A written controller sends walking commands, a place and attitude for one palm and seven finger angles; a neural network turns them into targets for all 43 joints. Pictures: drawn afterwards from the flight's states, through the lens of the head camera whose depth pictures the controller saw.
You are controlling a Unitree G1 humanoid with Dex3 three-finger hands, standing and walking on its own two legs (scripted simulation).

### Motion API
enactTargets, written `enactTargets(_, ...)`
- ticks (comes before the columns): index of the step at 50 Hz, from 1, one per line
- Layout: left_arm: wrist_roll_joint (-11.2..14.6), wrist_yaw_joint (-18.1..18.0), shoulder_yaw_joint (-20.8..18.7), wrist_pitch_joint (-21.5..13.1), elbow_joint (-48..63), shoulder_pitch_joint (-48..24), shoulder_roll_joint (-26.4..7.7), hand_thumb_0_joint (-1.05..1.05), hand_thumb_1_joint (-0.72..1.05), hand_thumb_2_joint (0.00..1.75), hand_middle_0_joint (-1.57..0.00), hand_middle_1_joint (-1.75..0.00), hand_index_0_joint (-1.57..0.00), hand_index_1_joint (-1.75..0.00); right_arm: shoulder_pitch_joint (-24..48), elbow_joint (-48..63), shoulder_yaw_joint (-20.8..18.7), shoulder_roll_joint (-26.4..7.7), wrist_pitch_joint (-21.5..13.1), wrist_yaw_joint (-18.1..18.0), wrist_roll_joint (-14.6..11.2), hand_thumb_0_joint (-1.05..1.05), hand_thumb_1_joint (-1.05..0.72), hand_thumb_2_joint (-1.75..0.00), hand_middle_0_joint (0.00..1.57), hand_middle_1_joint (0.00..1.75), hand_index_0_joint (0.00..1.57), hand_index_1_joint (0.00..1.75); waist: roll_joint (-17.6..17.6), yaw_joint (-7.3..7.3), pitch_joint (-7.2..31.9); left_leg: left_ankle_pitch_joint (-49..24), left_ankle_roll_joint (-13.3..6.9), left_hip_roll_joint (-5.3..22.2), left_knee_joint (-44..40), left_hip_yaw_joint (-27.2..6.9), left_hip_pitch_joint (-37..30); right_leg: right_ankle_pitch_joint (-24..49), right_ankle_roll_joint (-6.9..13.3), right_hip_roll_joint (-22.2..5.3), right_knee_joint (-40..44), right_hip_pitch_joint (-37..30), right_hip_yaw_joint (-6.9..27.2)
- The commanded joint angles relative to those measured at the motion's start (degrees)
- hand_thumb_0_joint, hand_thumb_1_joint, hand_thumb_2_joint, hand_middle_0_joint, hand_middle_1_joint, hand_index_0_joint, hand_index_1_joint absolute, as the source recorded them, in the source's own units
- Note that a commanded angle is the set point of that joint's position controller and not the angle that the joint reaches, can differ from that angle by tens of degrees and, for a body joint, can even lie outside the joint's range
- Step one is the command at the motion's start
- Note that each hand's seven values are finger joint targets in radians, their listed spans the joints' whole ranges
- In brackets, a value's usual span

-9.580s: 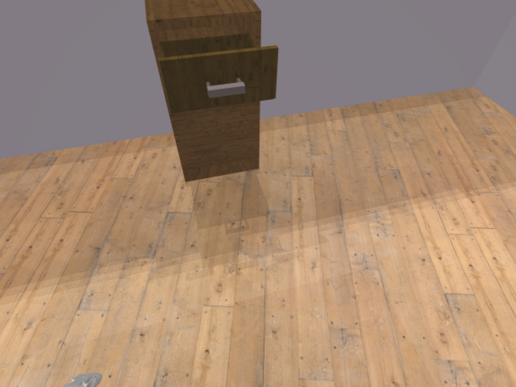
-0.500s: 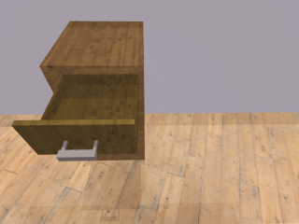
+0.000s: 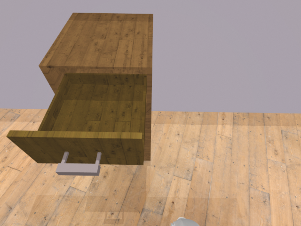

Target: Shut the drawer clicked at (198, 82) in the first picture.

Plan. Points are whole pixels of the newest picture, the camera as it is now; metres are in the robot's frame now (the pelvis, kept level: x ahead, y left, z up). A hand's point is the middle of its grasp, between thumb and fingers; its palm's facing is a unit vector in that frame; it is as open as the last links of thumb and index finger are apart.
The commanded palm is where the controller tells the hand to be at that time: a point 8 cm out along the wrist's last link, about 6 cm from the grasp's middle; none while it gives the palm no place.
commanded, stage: come to a stop and stand still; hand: left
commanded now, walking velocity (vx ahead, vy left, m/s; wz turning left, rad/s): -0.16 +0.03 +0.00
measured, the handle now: (80, 162) +0.30 +0.22 -0.05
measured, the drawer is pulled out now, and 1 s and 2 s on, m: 0.30 0.30 0.29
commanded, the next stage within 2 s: look again from close up in 0.96 s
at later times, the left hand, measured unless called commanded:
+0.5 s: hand out of the picture +0.03 +0.19 -0.18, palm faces +0.08 -0.98 -0.20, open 7.3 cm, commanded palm none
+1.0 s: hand out of the picture -0.04 +0.14 -0.18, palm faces +0.04 -0.99 -0.13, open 7.4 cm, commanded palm none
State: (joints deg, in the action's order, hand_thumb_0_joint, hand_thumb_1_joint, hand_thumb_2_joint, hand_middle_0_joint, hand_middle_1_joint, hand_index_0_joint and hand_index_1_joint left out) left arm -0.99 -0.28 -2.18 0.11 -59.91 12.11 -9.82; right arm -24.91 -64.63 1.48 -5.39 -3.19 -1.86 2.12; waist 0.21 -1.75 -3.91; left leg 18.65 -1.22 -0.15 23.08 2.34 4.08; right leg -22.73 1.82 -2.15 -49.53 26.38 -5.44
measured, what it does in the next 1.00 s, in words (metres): steps on the spot: right foot, then left foot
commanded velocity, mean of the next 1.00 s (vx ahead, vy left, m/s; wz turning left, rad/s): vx -0.03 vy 0.03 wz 0.00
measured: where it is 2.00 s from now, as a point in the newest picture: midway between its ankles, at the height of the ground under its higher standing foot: outside the picture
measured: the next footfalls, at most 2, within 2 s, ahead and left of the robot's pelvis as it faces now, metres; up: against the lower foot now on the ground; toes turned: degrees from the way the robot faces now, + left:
right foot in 0.06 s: +0.11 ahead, -0.11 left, +0.00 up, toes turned -4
left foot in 0.38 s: +0.04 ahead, +0.12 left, +0.00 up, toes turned +3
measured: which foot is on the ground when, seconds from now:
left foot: down 0.00-0.08, up 0.10-0.36, down 0.38-1.00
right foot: up 0.00-0.04, down 0.06-0.40, up 0.42-0.58, down 0.60-1.00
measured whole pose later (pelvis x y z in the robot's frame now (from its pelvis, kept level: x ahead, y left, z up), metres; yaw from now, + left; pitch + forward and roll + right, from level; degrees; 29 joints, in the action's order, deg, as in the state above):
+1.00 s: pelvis -0.02 -0.01 +0.00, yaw +0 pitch -2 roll +1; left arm -0.5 -1.2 0.6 -0.6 -64.1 18.4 -6.2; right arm -18.0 -65.7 0.6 -6.7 0.3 -1.3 0.8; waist -0.7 0.1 -2.3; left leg 10.8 0.7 1.7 24.2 3.4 11.8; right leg -13.7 1.8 0.7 -26.3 11.2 -1.4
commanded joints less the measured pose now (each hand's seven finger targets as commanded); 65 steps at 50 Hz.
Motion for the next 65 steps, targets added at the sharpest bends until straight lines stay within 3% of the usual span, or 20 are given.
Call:
enactTargets(1, 0.34, -0.7, -0.02, -2.28, 2.38, 5.87, -1.64, 0.0, 0.9, 0.9, -0.2, -0.3, -0.2, -0.3, -2.14, 0.97, -2.22, -9.46, 0.04, -0.91, -0.98, 0.0, -0.9, -0.9, 0.2, 0.3, 0.2, 0.3, 2.56, 4.57, 3.36, -40.96, -4.7, 10.3, 4.93, -5.15, 3.4, 17.69, -0.64, 0.59, 22.52, -16.25, 0.62)
enactTargets(3, 0.3, -1.85, -1.16, -3.24, -0.11, 11.67, -8.75, 0.0, 0.9, 0.9, -0.2, -0.3, -0.2, -0.3, -3.98, 1.89, -2.55, -6.89, 0.05, -0.35, -2.1, 0.0, -0.9, -0.9, 0.2, 0.3, 0.2, 0.3, -8.21, 4.86, 9.64, -8.34, 0.45, 1.95, 15.75, -1.23, 16.91, 56.71, 5.76, -15.21, 20.09, -33.32, 17.9)
enactTargets(5, 0.05, -2.26, -1.55, -2.92, 0.48, 11.27, -10.98, 0.0, 0.9, 0.9, -0.2, -0.3, -0.2, -0.3, -2.56, 3.01, -3.32, -4.64, 1.6, -0.89, -2.48, 0.0, -0.9, -0.9, 0.2, 0.3, 0.2, 0.3, -11.17, 4.28, 10.15, 19.7, 1.68, 0.22, 29.78, -1.73, 17.46, 73.53, 14.21, -23.73, 22.18, -27.14, 21.93)
enactTargets(9, -0.55, -2.71, -1.17, -1.3, 3.86, 1.67, -8.17, 0.0, 0.9, 0.9, -0.2, -0.3, -0.2, -0.3, 1.13, 2.99, -3.75, -3.41, 4.23, 0.09, -2.02, 0.0, -0.9, -0.9, 0.2, 0.3, 0.2, 0.3, -9.06, 1.64, 5.44, 13.14, 2.64, 1.68, 32.9, -1.5, 15.2, 46.0, 11.26, -17.34, 27.33, -12.44, 14.23)
enactTargets(16, -0.89, -2.26, -2.49, 0.75, 6.59, -0.53, -9.82, 0.0, 0.9, 0.9, -0.2, -0.3, -0.2, -0.3, 1.49, 5.43, -4.04, -4.01, 4.32, 1.13, -1.42, 0.0, -0.9, -0.9, 0.2, 0.3, 0.2, 0.3, -8.84, 1.04, 3.17, 0.93, 2.37, 0.17, 11.26, 2.5, 5.3, 4.45, 7.18, -12.11, 31.06, -1.64, 14.67)
enactTargets(18, -0.27, -1.99, -1.95, 1.42, 7.21, -1.18, -7.99, 0.0, 0.9, 0.9, -0.2, -0.3, -0.2, -0.3, -0.77, 5.07, -3.95, -5.47, 3.83, 0.94, -1.39, 0.0, -0.9, -0.9, 0.2, 0.3, 0.2, 0.3, -2.76, -0.03, 1.72, -2.28, 1.31, 1.35, 0.09, 1.4, 0.28, -3.08, 3.2, -7.38, 26.88, 1.81, 11.59)
enactTargets(19, 0.03, -1.8, -1.49, 1.76, 7.78, -0.72, -5.51, 0.0, 0.9, 0.9, -0.2, -0.3, -0.2, -0.3, 0.13, 6.22, -4.14, -7.73, 3.45, 0.75, -0.89, 0.0, -0.9, -0.9, 0.2, 0.3, 0.2, 0.3, 5.53, 0.32, 0.25, 2.16, -1.16, 7.48, -6.22, -7.44, 4.98, -4.5, 1.09, -2.98, 21.48, 1.84, 8.62)
enactTargets(21, -0.36, -1.65, -1.13, 2.23, 7.71, 0.12, -3.57, 0.0, 0.9, 0.9, -0.2, -0.3, -0.2, -0.3, 8.41, 9.51, -4.23, -10.28, 2.84, 0.46, -0.38, 0.0, -0.9, -0.9, 0.2, 0.3, 0.2, 0.3, 15.93, 2.58, -3.71, 5.29, -6.84, 16.86, -15.0, -17.62, 21.62, -2.14, -1.04, 0.84, 8.09, -6.99, 3.28)
enactTargets(24, -0.44, -1.08, -0.57, 1.98, 4.73, 5.33, -2.23, 0.0, 0.9, 0.9, -0.2, -0.3, -0.2, -0.3, 14.37, 10.51, -3.7, -10.22, 2.77, 0.07, -0.53, 0.0, -0.9, -0.9, 0.2, 0.3, 0.2, 0.3, 8.79, 4.96, -1.33, -2.49, -7.15, 13.02, -10.89, -10.08, 18.96, 0.71, -1.02, 0.25, 2.12, -8.83, 5.08)
enactTargets(28, -0.03, -1.29, 0.64, 0.34, 2.8, 7.93, -1.6, 0.0, 0.9, 0.9, -0.2, -0.3, -0.2, -0.3, 10.34, 8.56, -3.56, -10.43, 2.59, -0.08, -0.92, 0.0, -0.9, -0.9, 0.2, 0.3, 0.2, 0.3, 5.51, 3.91, 1.5, -15.09, -5.87, 10.82, -3.06, -7.96, 8.93, 5.85, -1.63, -0.45, 21.81, -12.18, 4.93)
enactTargets(30, -0.02, -1.59, 1.06, -0.91, 1.31, 9.14, -4.48, 0.0, 0.9, 0.9, -0.2, -0.3, -0.2, -0.3, 8.96, 8.13, -3.18, -8.42, 2.29, 0.16, -1.82, 0.0, -0.9, -0.9, 0.2, 0.3, 0.2, 0.3, -1.36, 2.31, 3.38, -11.44, -1.36, 5.55, 1.56, -4.08, 8.33, 17.3, 0.29, -5.64, 28.81, -14.57, 13.08)
enactTargets(33, 0.21, -1.55, 1.45, -1.65, 0.15, 6.85, -5.03, 0.0, 0.9, 0.9, -0.2, -0.3, -0.2, -0.3, 7.72, 5.96, -3.1, -8.08, 2.96, 0.3, -1.72, 0.0, -0.9, -0.9, 0.2, 0.3, 0.2, 0.3, -8.4, 0.5, 3.54, -7.58, 0.61, 3.97, 1.48, -1.77, 3.64, 18.01, 1.93, -6.85, 29.77, -10.55, 14.3)
enactTargets(42, 0.32, -1.54, 1.75, -1.02, -2.43, 9.39, -3.2, 0.0, 0.9, 0.9, -0.2, -0.3, -0.2, -0.3, 6.3, 1.86, -2.13, -7.34, 2.84, 0.42, -1.52, 0.0, -0.9, -0.9, 0.2, 0.3, 0.2, 0.3, -1.87, 1.66, -2.69, -3.21, 0.23, 4.89, -3.24, -3.13, 6.32, -0.24, 0.78, -3.6, 33.16, -7.34, 12.27)
enactTargets(52, 0.44, -1.66, 1.71, -1.38, -3.08, 10.69, -1.64, 0.0, 0.9, 0.9, -0.2, -0.3, -0.2, -0.3, 3.07, -0.07, -1.8, -5.22, 2.09, 0.07, -1.43, 0.0, -0.9, -0.9, 0.2, 0.3, 0.2, 0.3, -0.06, 2.37, -1.79, -5.78, 0.21, 5.32, -3.91, -3.56, 8.22, 6.04, 0.99, -3.19, 31.19, -10.81, 10.75)
enactTargets(53, -0.35, -3.73, 1.81, -2.67, -4.78, 14.54, -4.41, 0.0, 0.9, 0.9, -0.2, -0.3, -0.2, -0.3, 12.17, 4.25, -2.39, -8.31, 1.65, 0.81, -1.8, 0.0, -0.9, -0.9, 0.2, 0.3, 0.2, 0.3, 0.75, 5.27, -3.16, -4.76, 2.26, 5.31, 9.16, -1.14, 12.46, 22.5, -0.57, -6.91, 31.94, -10.58, 14.44)
enactTargets(54, 0.02, -3.28, 1.53, -2.99, -1.34, 9.64, -7.13, 0.0, 0.9, 0.9, -0.2, -0.3, -0.2, -0.3, 6.61, 5.85, -2.3, -5.19, 2.72, 1.15, -1.58, 0.0, -0.9, -0.9, 0.2, 0.3, 0.2, 0.3, 0.03, -0.12, 1.38, 1.49, 1.91, 3.22, 10.56, -1.71, 10.82, 3.31, 2.41, -10.22, 34.96, -8.53, 18.27)
enactTargets(55, -0.03, -2.97, 1.21, -3.04, 0.36, 6.78, -6.94, 0.0, 0.9, 0.9, -0.2, -0.3, -0.2, -0.3, 3.22, 5.0, -2.41, -5.42, 2.87, 1.44, -1.17, 0.0, -0.9, -0.9, 0.2, 0.3, 0.2, 0.3, -0.99, -1.2, 2.72, 0.15, 1.4, 3.17, 10.94, -1.44, 9.21, -6.56, 3.63, -8.76, 34.65, -5.78, 16.6)
enactTargets(56, -0.08, -2.9, 1.01, -3.26, 1.57, 5.78, -6.59, 0.0, 0.9, 0.9, -0.2, -0.3, -0.2, -0.3, 1.07, 5.12, -2.2, -4.95, 2.49, 1.55, -0.96, 0.0, -0.9, -0.9, 0.2, 0.3, 0.2, 0.3, -0.4, -1.52, 4.97, -4.02, 1.27, 2.82, 8.74, -1.44, 7.02, -0.06, 3.98, -7.55, 32.15, -6.75, 14.18)
enactTargets(61, 0.18, -2.39, 1.6, -2.19, 1.23, 7.88, -3.53, 0.0, 0.9, 0.9, -0.2, -0.3, -0.2, -0.3, 2.15, 5.98, -1.86, -6.99, 1.4, 0.85, -1.01, 0.0, -0.9, -0.9, 0.2, 0.3, 0.2, 0.3, 4.22, 1.09, -2.14, -4.11, -1.0, 6.15, -0.54, -6.87, 14.71, 4.87, 1.67, -1.67, 25.39, -10.31, 9.51)
enactTargets(65, 0.38, -2.19, 1.84, -1.9, 1.08, 8.35, -3.22, 0.0, 0.9, 0.9, -0.2, -0.3, -0.2, -0.3, 3.04, 5.99, -1.79, -8.71, 1.07, 0.61, -1.17, 0.0, -0.9, -0.9, 0.2, 0.3, 0.2, 0.3, -0.25, 1.66, -1.54, -4.91, -1.38, 6.25, -2.15, -6.88, 13.67, 8.5, 0.92, -1.73, 24.65, -12.69, 9.03)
